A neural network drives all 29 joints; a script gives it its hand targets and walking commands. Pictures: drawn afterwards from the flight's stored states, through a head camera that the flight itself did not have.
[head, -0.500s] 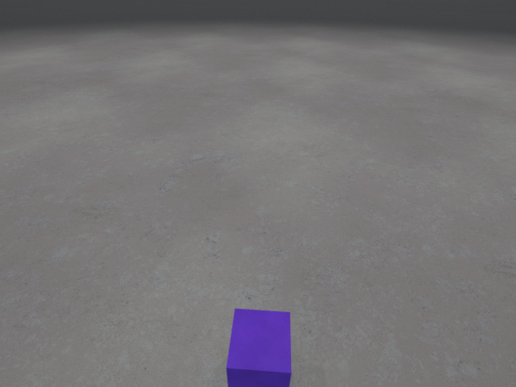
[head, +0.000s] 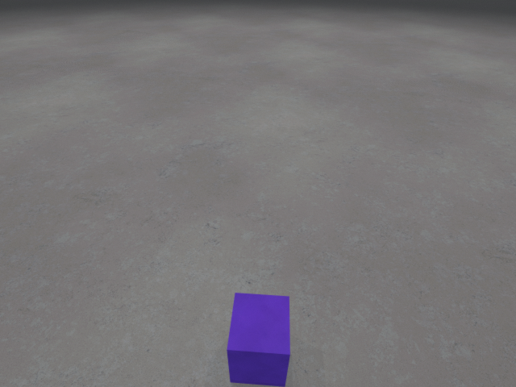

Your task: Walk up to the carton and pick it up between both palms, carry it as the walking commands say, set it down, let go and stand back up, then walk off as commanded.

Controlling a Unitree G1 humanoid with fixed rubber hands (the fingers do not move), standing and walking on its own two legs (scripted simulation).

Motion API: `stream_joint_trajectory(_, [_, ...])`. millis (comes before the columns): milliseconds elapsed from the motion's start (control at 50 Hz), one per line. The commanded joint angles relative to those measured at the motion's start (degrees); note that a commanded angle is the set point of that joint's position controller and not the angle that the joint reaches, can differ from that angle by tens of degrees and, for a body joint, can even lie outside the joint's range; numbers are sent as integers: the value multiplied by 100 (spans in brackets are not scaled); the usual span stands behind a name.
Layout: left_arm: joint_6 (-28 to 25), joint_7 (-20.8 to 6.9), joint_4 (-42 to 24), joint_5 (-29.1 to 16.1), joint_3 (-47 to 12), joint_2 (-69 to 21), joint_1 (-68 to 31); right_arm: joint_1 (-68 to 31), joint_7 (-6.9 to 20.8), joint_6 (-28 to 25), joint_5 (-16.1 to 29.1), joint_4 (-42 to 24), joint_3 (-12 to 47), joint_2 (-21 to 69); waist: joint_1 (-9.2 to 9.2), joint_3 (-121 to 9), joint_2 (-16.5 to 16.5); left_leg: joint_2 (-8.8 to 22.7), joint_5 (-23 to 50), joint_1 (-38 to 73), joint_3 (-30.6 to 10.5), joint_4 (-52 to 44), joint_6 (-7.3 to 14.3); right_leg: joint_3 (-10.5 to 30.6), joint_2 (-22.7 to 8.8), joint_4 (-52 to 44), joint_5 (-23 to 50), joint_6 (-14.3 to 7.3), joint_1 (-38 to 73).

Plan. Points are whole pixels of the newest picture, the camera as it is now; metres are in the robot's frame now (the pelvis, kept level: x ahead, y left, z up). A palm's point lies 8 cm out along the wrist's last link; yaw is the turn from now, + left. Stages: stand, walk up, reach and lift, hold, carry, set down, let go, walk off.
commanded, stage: stand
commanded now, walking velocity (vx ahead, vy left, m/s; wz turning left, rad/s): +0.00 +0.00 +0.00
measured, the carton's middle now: (259, 339) +0.55 -0.01 -0.64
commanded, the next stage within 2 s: walk off in 0.42 s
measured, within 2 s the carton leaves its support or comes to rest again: neither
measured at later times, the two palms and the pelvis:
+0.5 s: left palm out of the picture +0.08 +0.26 -0.10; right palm out of the picture +0.08 -0.27 -0.10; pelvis +0.00 +0.00 +0.00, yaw +0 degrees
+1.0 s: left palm out of the picture +0.03 +0.27 -0.14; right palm out of the picture +0.09 -0.26 -0.11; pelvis +0.00 +0.00 -0.01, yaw +11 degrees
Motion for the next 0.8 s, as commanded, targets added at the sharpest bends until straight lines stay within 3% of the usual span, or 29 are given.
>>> stream_joint_trajectory(0, [-291,45,-259,222,172,1340,-690,-615,-84,-371,-331,-310,28,-1373,93,1072,-326,874,-389,-1062,-1149,-1412,172,819,-677,-893,-256,-262,-587])
stream_joint_trajectory(40, [-289,35,-236,231,194,1437,-563,-595,-120,-390,-365,-259,-19,-1459,65,968,-342,877,-309,-950,-1145,-1418,144,816,-686,-935,-178,-270,-506])
stream_joint_trajectory(80, [-326,37,-209,234,199,1453,-536,-710,-105,-381,-337,-257,20,-1420,166,881,-291,870,-51,-1007,-1129,-1391,166,789,-692,-835,51,-274,-347])
stream_joint_trajectory(100, [-327,43,-194,271,227,1526,-664,-647,-99,-384,-313,-257,23,-1396,76,856,-507,813,-68,-863,-972,-1288,104,895,-753,-1010,-81,-262,-445])
stream_joint_trajectory(140, [-301,42,-195,250,200,1520,-807,-598,-122,-401,-326,-222,6,-1428,-18,988,-611,825,100,-656,-988,-1231,122,946,-764,-1046,-251,-274,-781])
stream_joint_trajectory(180, [-292,36,-183,223,129,1294,-760,-669,-124,-381,-321,-176,24,-1461,34,861,-211,850,92,-702,-1023,-1255,116,860,-765,-1010,-79,-264,-532])
stream_joint_trajectory(320, [-253,65,-65,209,147,1433,-767,-652,-111,-394,-307,-68,47,-1415,43,1031,-476,881,-4,-817,-1027,-1372,106,830,-748,-1052,12,-257,-484])
stream_joint_trajectory(340, [-268,46,-34,176,149,1379,-714,-660,-128,-393,-328,13,42,-1525,75,990,-278,881,25,-792,-1045,-1454,122,852,-775,-1064,-39,-235,-462])
stream_joint_trajectory(360, [-302,36,-10,186,139,1330,-684,-752,-108,-383,-339,10,39,-1507,80,873,-445,872,-108,-744,-987,-1438,99,838,-754,-1058,-86,-225,-415])
stream_joint_trajectory(380, [-284,64,-21,225,151,1399,-824,-719,-100,-402,-328,-15,23,-1409,-31,922,-481,906,-7,-552,-1020,-1402,93,880,-787,-1090,-16,-255,-625])
stream_joint_trajectory(420, [-254,76,-39,185,188,1472,-822,-864,-106,-383,-322,-43,61,-1439,111,763,-263,972,31,-846,-1130,-1532,140,790,-747,-939,174,-225,-198])
stream_joint_trajectory(460, [-271,46,21,224,156,1452,-721,-789,-126,-401,-300,61,73,-1413,79,848,-410,978,90,-758,-1136,-1470,149,822,-747,-1017,157,-237,-324])
stream_joint_trajectory(500, [-266,88,113,223,190,1538,-747,-808,-120,-362,-325,119,107,-1367,63,1036,-273,895,95,-890,-1011,-1504,125,902,-845,-1090,106,-239,-365])
stream_joint_trajectory(520, [-266,56,33,217,165,1489,-956,-884,-131,-369,-325,69,76,-1457,-12,845,-432,880,-61,-715,-967,-1488,90,890,-814,-1112,-116,-222,-401])
stream_joint_trajectory(540, [-276,45,10,199,158,1398,-946,-862,-108,-387,-327,125,57,-1554,65,692,-311,908,-101,-652,-1049,-1538,74,826,-791,-1069,-84,-227,-313])
stream_joint_trajectory(580, [-260,44,76,205,157,1413,-840,-973,-100,-396,-334,130,69,-1405,105,854,-489,925,-95,-745,-1071,-1538,100,773,-730,-1066,-78,-195,-319])
stream_joint_trajectory(600, [-209,103,121,142,39,1090,-620,-723,-58,-290,-270,136,153,-1225,28,908,-268,902,-217,-744,-1135,-1558,124,732,-754,-1149,-189,-212,-442])
stream_joint_trajectory(620, [-84,98,228,107,-148,338,-545,-619,-41,-111,-231,310,344,-466,90,836,-196,816,-295,-994,-1152,-1670,52,619,-699,-1070,-118,-122,-220])
stream_joint_trajectory(640, [4,160,120,155,-152,522,-560,-550,-41,-26,-211,179,351,-473,8,1089,-428,841,-175,-1179,-1221,-1526,16,587,-749,-1034,-174,-103,-328])
stream_joint_trajectory(680, [53,190,-44,193,-63,745,-687,-503,-50,90,-217,133,202,-839,-7,1019,-481,840,230,-1285,-1242,-1241,-36,548,-847,-904,-323,-18,-313])
stream_joint_trajectory(720, [95,248,-106,201,51,1007,-616,-367,1,122,-228,33,152,-924,-23,1082,-342,893,186,-1590,-1505,-1264,-27,481,-850,-676,-433,28,-217])
stream_joint_trajectory(760, [114,315,-136,229,80,926,-430,-639,-31,145,-255,-122,136,-889,202,978,-112,850,181,-1975,-1571,-1223,-16,405,-856,-599,-785,27,50])
stream_joint_trajectory(780, [116,316,-218,247,85,1081,-451,-744,-20,158,-263,-233,159,-958,233,1062,-310,790,56,-2272,-1636,-1001,-22,710,-1042,-837,-915,-50,202])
